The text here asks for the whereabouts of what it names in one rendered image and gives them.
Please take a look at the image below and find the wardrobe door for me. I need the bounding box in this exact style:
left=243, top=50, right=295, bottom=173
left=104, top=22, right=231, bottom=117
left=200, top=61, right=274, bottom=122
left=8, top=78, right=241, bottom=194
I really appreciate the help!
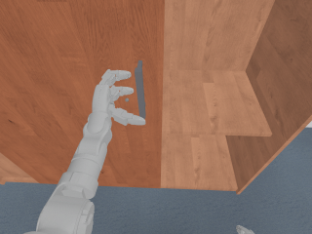
left=0, top=153, right=32, bottom=178
left=0, top=0, right=165, bottom=188

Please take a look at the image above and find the left robot upper arm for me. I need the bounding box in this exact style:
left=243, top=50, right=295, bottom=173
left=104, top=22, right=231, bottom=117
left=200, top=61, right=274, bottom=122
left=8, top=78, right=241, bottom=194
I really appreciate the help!
left=23, top=195, right=95, bottom=234

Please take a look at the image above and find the robot left hand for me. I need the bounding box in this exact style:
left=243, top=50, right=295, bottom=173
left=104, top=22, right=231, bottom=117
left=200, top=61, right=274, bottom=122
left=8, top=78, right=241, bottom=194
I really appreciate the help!
left=92, top=69, right=146, bottom=126

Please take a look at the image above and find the robot left forearm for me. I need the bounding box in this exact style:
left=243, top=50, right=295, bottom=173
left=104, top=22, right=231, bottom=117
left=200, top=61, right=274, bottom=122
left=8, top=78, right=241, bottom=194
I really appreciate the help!
left=36, top=111, right=112, bottom=232

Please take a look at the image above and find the handle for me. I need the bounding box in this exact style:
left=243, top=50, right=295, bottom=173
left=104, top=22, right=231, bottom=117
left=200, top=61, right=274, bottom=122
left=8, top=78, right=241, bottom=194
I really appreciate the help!
left=135, top=60, right=146, bottom=119

